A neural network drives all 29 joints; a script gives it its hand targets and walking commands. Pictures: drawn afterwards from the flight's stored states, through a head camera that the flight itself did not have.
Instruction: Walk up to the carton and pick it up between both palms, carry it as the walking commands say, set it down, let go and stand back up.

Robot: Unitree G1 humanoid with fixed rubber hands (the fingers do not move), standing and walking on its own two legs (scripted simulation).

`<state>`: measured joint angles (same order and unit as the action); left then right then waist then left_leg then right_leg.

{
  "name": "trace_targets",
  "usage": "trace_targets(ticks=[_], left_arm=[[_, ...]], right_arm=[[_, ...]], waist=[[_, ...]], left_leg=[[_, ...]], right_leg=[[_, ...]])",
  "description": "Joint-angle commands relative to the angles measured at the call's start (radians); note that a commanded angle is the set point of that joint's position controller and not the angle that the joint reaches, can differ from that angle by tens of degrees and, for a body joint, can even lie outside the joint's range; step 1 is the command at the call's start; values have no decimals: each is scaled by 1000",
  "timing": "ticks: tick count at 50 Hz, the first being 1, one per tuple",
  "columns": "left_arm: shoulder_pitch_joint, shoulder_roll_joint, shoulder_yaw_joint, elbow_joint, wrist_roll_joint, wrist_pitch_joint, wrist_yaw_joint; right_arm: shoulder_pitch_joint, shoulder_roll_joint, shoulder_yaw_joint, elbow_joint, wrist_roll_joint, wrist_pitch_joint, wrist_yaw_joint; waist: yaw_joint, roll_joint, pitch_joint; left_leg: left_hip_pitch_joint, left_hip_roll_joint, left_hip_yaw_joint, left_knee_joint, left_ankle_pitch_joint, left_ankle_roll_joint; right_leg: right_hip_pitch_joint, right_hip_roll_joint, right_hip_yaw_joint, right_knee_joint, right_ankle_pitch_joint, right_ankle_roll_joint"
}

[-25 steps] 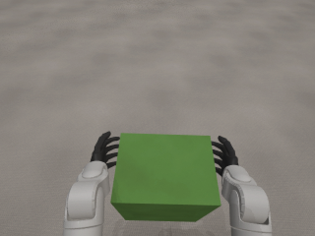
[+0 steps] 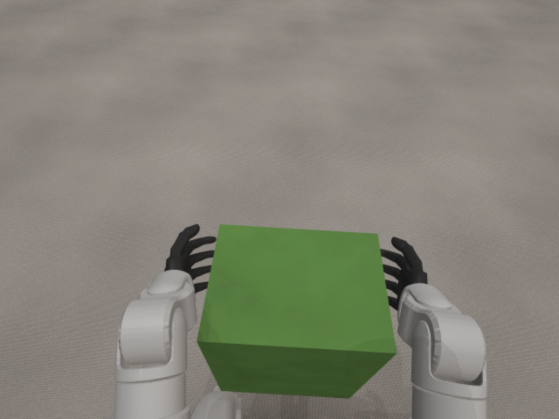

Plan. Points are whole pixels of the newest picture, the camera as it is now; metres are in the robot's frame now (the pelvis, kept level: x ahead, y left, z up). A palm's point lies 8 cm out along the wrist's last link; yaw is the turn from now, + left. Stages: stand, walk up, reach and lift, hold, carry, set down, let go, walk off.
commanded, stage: carry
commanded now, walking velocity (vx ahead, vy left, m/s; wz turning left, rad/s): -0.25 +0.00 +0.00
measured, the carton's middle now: (291, 320) +0.27 +0.00 -0.02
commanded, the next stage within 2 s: none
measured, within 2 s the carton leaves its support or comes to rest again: neither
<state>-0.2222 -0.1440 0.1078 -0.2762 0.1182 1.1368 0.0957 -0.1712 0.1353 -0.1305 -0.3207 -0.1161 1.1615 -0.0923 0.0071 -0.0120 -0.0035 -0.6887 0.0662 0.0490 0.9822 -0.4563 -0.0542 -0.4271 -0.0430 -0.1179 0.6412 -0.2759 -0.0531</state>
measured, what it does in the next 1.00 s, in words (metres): walks backwards: left foot, then right foot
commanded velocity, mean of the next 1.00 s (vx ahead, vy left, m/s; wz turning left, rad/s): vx -0.24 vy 0.00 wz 0.00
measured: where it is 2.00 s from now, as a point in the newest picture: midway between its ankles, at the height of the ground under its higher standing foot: outside the picture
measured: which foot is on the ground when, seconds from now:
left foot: up 0.00-0.22, down 0.24-0.54, up 0.56-0.88, down 0.90-1.00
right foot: down 0.00-0.24, up 0.26-0.50, down 0.52-0.90, up 0.92-1.00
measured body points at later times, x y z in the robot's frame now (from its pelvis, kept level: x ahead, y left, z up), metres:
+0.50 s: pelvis -0.17 +0.01 +0.00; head -0.14 +0.01 +0.45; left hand +0.11 +0.19 +0.08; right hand +0.14 -0.11 +0.08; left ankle -0.10 +0.17 -0.72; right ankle -0.18 -0.10 -0.71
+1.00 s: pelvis -0.37 +0.01 +0.01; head -0.37 +0.03 +0.46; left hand -0.10 +0.19 +0.07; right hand -0.08 -0.11 +0.08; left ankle -0.37 +0.14 -0.73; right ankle -0.29 -0.10 -0.67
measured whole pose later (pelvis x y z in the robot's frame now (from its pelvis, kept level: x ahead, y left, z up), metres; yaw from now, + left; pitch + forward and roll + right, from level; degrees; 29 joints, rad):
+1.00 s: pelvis -0.37 +0.01 +0.01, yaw +4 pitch +3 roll -1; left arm -0.16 -0.13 0.12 -0.30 0.13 1.17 0.09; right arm -0.16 0.13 -0.08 -0.28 -0.12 1.18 -0.10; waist 0.00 -0.02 -0.06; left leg -0.34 0.04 0.02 0.55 -0.26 -0.01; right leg -0.62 -0.03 -0.07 0.91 -0.37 0.03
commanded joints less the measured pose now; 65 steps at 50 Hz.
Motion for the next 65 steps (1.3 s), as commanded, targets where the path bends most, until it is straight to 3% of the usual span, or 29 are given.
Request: trace_targets(ticks=[1, 5, 9, 11, 12, 13, 14, 16, 18, 21, 25, 26, 27, 28, 29, 31, 34, 38, 43, 44, 45, 46, 47, 49, 51, 58, 60, 62, 65], left_arm=[[-402, -961, -732, -103, -411, 14, -266], [-324, -899, -691, -93, -391, 23, -263], [-291, -885, -681, -71, -363, 31, -257], [-296, -892, -684, -55, -361, 32, -252], [-312, -900, -686, -51, -361, 28, -251], [-315, -902, -685, -61, -358, 23, -253], [-352, -912, -717, -109, -370, 22, -256], [-418, -961, -756, -139, -418, 17, -264], [-439, -976, -782, -143, -455, 19, -265], [-423, -949, -797, -139, -479, 28, -270], [-382, -918, -754, -63, -465, 43, -287], [-379, -913, -742, -39, -456, 43, -292], [-372, -905, -730, -20, -449, 42, -295], [-369, -904, -702, 0, -442, 27, -307], [-386, -933, -710, -24, -447, 24, -302], [-398, -944, -712, -49, -432, 14, -298], [-377, -939, -685, -56, -401, 8, -287], [-339, -899, -663, -49, -370, 18, -274], [-340, -906, -678, -36, -362, 31, -261], [-355, -909, -681, -32, -366, 30, -261], [-382, -907, -689, -34, -369, 26, -261], [-390, -920, -698, -64, -375, 28, -270], [-425, -944, -717, -90, -391, 25, -268], [-465, -977, -743, -108, -433, 28, -275], [-471, -976, -764, -107, -458, 32, -272], [-453, -913, -734, -21, -465, 52, -287], [-448, -911, -713, 26, -449, 47, -291], [-465, -935, -689, 44, -433, 26, -301], [-498, -976, -689, 23, -419, 22, -293]], right_arm=[[-509, 954, 749, -93, 428, -10, 244], [-497, 928, 764, -89, 439, 9, 230], [-458, 916, 753, -55, 429, 17, 234], [-451, 919, 752, -41, 426, 13, 241], [-459, 916, 748, -27, 424, 11, 248], [-450, 925, 753, -23, 426, -1, 255], [-432, 945, 745, -34, 417, -13, 262], [-494, 961, 736, -107, 429, -8, 267], [-484, 938, 711, -94, 397, -7, 260], [-428, 909, 683, -77, 356, -8, 243], [-373, 884, 660, -17, 316, -3, 229], [-378, 882, 662, -2, 312, -4, 228], [-394, 883, 672, 9, 312, -7, 228], [-433, 899, 692, -29, 331, -6, 227], [-450, 929, 706, -7, 345, -6, 230], [-506, 982, 745, -46, 396, -21, 236], [-570, 985, 790, -89, 455, -13, 242], [-534, 945, 792, -62, 454, 12, 241], [-472, 942, 759, 7, 434, 19, 252], [-475, 939, 754, 14, 430, 15, 255], [-486, 945, 750, 17, 429, 11, 260], [-443, 948, 744, 26, 412, -5, 266], [-489, 968, 749, -43, 417, -10, 269], [-507, 973, 727, -76, 419, 3, 271], [-491, 950, 701, -68, 388, 4, 260], [-409, 904, 653, 19, 331, 7, 233], [-425, 905, 654, 49, 329, 1, 234], [-510, 929, 695, 13, 363, -3, 236], [-610, 988, 747, -8, 418, -2, 248]], waist=[[-4, -56, -321], [-1, -169, -385], [6, -257, -395], [-12, -208, -399], [-12, -116, -390], [-8, 139, -388], [-12, 404, -326], [-7, 252, -324], [3, 228, -336], [-11, 230, -374], [-13, 234, -387], [-16, 149, -382], [-12, -24, -370], [4, -379, -322], [4, -266, -335], [4, -88, -310], [1, -124, -280], [3, -199, -320], [-1, -194, -362], [-4, -147, -355], [-1, -29, -364], [-19, 308, -331], [-9, 361, -262], [-4, 181, -259], [3, 186, -294], [-15, 238, -373], [-15, 89, -382], [-3, -236, -294], [-4, -108, -258]], left_leg=[[33, -4, -65, 351, -41, 1], [69, -24, -11, 57, -68, 11], [226, -62, 23, -259, -60, 26], [380, -36, 35, -576, 172, 29], [489, 38, -58, -657, 233, 29], [581, 271, -302, -662, 534, 88], [482, 419, -384, -617, 843, 212], [398, 309, -208, -540, 956, 222], [443, 231, -114, -482, 957, 176], [532, 240, -149, -477, 992, 177], [529, 211, -180, -442, 765, 134], [452, 173, -174, -392, 626, 94], [275, 119, -142, -279, 330, 43], [27, 1, 12, -110, -129, -4], [57, -25, -86, 149, -251, 16], [86, -20, -117, 330, -103, 20], [92, -13, -53, 250, 29, 16], [158, -48, -13, -30, -67, 30], [390, -71, 41, -493, 37, 60], [476, -43, 20, -663, 134, 59], [562, 65, -122, -718, 148, 60], [533, 339, -438, -755, 204, 175], [384, 401, -389, -713, 466, 250], [292, 276, -187, -632, 577, 206], [384, 186, -107, -591, 560, 159], [519, 207, -229, -562, 475, 161], [426, 143, -196, -459, 358, 85], [202, 29, -42, -353, 27, 7], [252, 28, -47, -157, 52, 18]], right_leg=[[178, -284, 221, -209, 488, -141], [358, -261, 198, -102, 838, -99], [343, -271, 235, -151, 680, -98], [277, -225, 190, -110, 576, -47], [151, -165, 150, -37, 383, 4], [-58, -73, 84, 44, -35, 59], [-142, -19, 12, 232, -307, 85], [-95, 4, 79, 473, -245, 72], [-117, 6, 69, 464, -143, 82], [-76, 40, 28, 277, -170, 89], [94, 42, 10, -164, -36, 85], [186, -10, 83, -260, 12, 98], [313, -175, 261, -295, 289, 77], [328, -418, 453, -249, 782, -71], [250, -429, 440, -243, 865, -115], [162, -308, 283, -264, 502, -85], [155, -210, 170, -254, 267, -56], [228, -260, 287, -304, 168, -71], [208, -233, 263, -314, 134, -38], [155, -185, 216, -279, 105, 15], [57, -131, 179, -177, 51, 52], [-141, -12, 58, 16, -142, 111], [-128, -25, 47, 276, -252, 104], [-89, 2, 90, 504, -166, 85], [-129, 6, 85, 506, -93, 89], [58, 51, 10, -91, -146, 74], [231, -32, 121, -316, -43, 89], [187, -317, 387, -344, 202, -10], [69, -243, 255, -335, 73, -20]])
